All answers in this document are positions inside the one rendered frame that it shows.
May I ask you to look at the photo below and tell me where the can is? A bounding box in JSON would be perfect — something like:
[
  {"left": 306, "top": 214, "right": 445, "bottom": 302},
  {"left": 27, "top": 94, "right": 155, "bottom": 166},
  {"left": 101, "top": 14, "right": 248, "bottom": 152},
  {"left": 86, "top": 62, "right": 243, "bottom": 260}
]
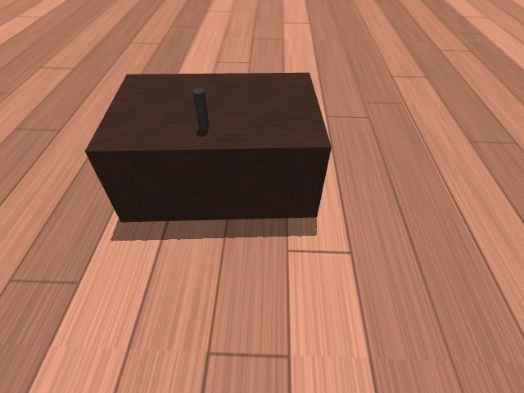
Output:
[{"left": 193, "top": 88, "right": 210, "bottom": 131}]

